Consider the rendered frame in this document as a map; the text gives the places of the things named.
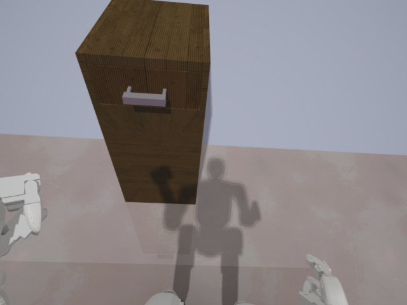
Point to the left robot shin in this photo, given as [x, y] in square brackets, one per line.
[169, 291]

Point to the handle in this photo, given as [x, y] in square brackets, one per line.
[144, 98]

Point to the robot right hand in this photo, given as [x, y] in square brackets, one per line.
[328, 291]

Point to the robot left hand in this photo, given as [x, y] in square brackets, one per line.
[20, 193]

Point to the drawer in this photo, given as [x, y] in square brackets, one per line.
[111, 81]

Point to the cabinet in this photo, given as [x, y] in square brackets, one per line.
[155, 151]

